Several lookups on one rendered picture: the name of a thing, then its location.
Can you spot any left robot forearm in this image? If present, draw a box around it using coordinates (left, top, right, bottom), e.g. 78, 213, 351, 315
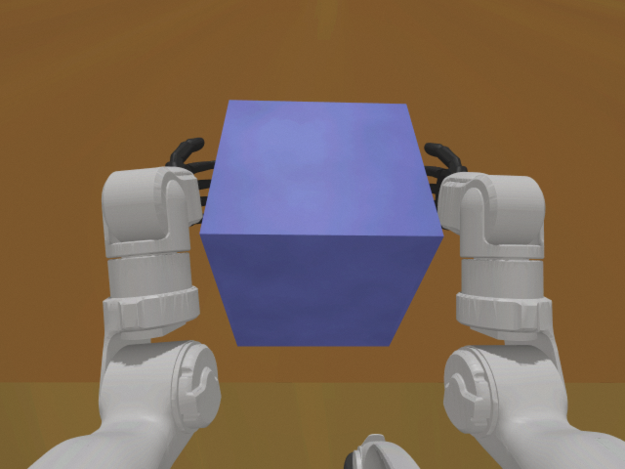
99, 166, 203, 419

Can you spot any right robot forearm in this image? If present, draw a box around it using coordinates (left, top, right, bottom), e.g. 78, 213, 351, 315
437, 172, 567, 415

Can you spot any right robot upper arm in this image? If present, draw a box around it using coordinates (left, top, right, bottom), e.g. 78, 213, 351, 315
443, 345, 625, 469

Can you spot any carton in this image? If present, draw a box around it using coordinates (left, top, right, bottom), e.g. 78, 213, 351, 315
199, 100, 444, 347

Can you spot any robot right shin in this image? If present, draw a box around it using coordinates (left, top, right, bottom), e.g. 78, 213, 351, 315
361, 434, 385, 446

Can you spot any right robot hand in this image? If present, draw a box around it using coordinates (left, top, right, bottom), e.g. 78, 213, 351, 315
424, 143, 468, 231

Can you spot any left robot hand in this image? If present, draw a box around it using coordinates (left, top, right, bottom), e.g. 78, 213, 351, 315
165, 138, 216, 226

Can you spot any right robot thigh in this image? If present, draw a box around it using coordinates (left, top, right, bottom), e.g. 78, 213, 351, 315
353, 441, 420, 469

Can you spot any left robot upper arm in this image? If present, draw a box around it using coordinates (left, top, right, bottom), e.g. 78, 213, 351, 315
27, 340, 221, 469

